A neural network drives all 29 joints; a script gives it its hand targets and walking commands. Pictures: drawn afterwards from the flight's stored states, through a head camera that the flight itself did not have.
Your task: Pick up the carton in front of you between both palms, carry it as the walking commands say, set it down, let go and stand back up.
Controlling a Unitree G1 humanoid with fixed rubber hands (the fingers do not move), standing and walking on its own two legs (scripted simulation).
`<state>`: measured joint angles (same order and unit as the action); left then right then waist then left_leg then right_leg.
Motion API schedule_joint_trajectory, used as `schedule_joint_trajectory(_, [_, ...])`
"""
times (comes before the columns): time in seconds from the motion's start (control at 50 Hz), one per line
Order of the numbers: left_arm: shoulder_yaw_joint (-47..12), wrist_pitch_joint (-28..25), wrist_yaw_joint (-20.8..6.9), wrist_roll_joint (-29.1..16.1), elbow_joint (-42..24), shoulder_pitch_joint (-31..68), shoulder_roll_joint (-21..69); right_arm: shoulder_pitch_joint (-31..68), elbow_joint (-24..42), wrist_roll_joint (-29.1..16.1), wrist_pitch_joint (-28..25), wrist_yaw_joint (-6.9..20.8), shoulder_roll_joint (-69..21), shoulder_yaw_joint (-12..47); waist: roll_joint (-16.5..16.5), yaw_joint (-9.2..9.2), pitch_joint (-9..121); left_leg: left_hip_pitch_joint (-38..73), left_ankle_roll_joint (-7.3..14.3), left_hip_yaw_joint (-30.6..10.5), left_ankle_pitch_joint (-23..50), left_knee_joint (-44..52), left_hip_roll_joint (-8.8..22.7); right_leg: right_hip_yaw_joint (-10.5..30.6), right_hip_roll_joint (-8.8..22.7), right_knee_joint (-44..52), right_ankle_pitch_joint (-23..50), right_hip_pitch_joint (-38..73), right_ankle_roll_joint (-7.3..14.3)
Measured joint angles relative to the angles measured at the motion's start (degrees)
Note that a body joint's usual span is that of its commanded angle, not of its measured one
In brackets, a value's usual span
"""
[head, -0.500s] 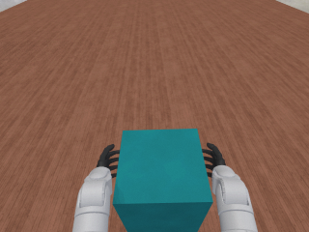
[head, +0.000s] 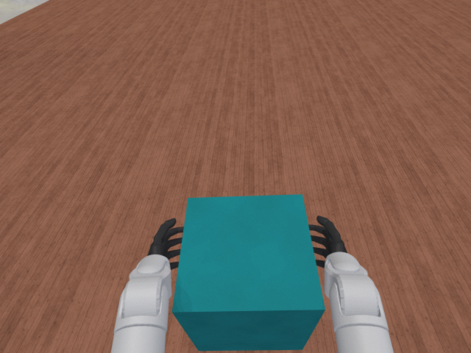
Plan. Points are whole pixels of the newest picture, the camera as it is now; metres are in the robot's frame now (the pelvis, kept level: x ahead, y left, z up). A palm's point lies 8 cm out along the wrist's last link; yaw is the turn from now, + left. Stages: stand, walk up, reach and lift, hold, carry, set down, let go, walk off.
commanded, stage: hold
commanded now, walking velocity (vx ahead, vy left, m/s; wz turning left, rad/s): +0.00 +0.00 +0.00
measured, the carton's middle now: (247, 277) +0.30 +0.00 -0.05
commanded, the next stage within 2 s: set down in 0.42 s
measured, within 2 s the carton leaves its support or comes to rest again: neither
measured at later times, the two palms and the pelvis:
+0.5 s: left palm (171, 264) +0.28 +0.13 +0.05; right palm (348, 253) +0.29 -0.17 +0.04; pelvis -0.01 -0.04 +0.00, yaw +4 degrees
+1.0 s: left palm (189, 280) +0.33 +0.13 -0.11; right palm (325, 277) +0.34 -0.17 -0.13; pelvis -0.04 -0.03 -0.06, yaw +1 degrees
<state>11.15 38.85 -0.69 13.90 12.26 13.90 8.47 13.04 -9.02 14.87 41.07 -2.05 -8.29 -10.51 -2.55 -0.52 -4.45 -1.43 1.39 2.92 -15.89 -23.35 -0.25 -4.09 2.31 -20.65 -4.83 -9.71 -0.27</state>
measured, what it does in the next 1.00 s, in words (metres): lowers itself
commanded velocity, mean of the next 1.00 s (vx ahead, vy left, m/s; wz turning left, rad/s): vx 0.00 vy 0.00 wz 0.00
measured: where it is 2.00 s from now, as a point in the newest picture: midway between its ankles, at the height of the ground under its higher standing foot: outside the picture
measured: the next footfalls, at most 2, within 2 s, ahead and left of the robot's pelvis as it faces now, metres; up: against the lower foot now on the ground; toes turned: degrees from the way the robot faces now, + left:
none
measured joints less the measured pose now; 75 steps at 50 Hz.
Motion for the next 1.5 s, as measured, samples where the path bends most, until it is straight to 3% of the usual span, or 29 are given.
schedule_joint_trajectory(0.5, [4.7, -1.0, -1.4, 2.5, 6.2, 4.5, 1.2, 4.3, -4.5, 2.3, 0.6, 0.5, -1.0, -3.6, -1.1, 0.82, -0.1, 0.3, -1.0, -5.2, -0.3, -2.4, 1.6, -1.7, -2.5, -1.8, -1.5, 2.1, 2.7])
schedule_joint_trajectory(0.7, [17.0, -7.4, -4.3, 10.5, 16.6, 14.1, 3.1, 15.1, -15.7, 7.2, -5.6, 1.6, -4.2, -15.5, -1.1, 0.84, -1.3, -4.7, -0.1, -7.2, -3.2, -8.4, 1.1, -1.0, -3.5, -7.0, -3.6, -2.8, 3.2])
schedule_joint_trajectory(0.8, [21.1, -13.3, -4.6, 13.8, 20.7, 18.4, 3.2, 19.1, -20.5, 9.7, -11.8, 2.5, -3.8, -18.6, -0.8, 0.69, -2.4, -13.5, -0.9, -6.6, -4.9, -14.2, 0.8, -0.2, -3.4, -12.7, -4.8, -12.0, 3.4])
schedule_joint_trajectory(0.86, [21.1, -17.7, -4.0, 13.5, 21.1, 19.0, 3.0, 19.7, -21.8, 9.4, -16.8, 2.6, -3.0, -18.0, -0.6, 0.31, -2.8, -21.3, -1.7, -5.8, -5.5, -18.1, 0.5, 0.6, -3.2, -16.5, -5.2, -20.1, 3.3])
schedule_joint_trajectory(0.98, [17.8, -27.3, -1.7, 8.0, 21.0, 20.0, 1.5, 20.3, -22.4, 4.9, -27.3, 1.1, -0.3, -14.2, 0.0, -0.2, -2.8, -40.5, -2.5, -4.5, -7.1, -27.3, -0.5, 2.1, -2.4, -25.0, -5.8, -39.6, 2.6])
schedule_joint_trajectory(1.06, [14.1, -30.8, 0.3, 1.9, 20.2, 20.7, -0.3, 21.3, -21.9, 0.6, -31.3, -0.6, 1.9, -10.9, 0.1, -0.17, -0.6, -53.5, -2.2, -4.0, -8.6, -34.4, -1.4, 2.7, -1.6, -31.6, -6.8, -52.6, 2.1])
schedule_joint_trajectory(1.18, [11.4, -31.5, 2.5, -4.5, 19.4, 22.4, -1.7, 23.6, -21.6, -3.2, -32.1, -1.3, 4.6, -8.5, -0.5, 0.01, 5.8, -68.4, -1.4, -3.6, -11.6, -44.4, -2.5, 3.1, -0.5, -41.0, -9.4, -67.4, 1.4])
schedule_joint_trajectory(1.36, [16.3, -26.9, 3.2, -1.6, 21.0, 28.5, 0.1, 29.9, -25.0, -1.1, -27.8, 0.9, 5.9, -12.6, -0.6, 0.21, 12.2, -82.1, -0.7, -2.8, -15.4, -55.4, -3.6, 6.0, -1.6, -52.1, -12.6, -81.5, -0.3])
schedule_joint_trajectory(1.5, [16.9, -25.5, 3.5, -1.9, 21.6, 31.6, -1.2, 34.4, -27.0, 0.1, -26.8, 1.2, 6.4, -13.9, 0.6, -0.11, 14.6, -91.7, -1.2, -2.3, -17.5, -62.5, -3.9, 6.6, -1.8, -59.6, -14.6, -91.8, 0.0])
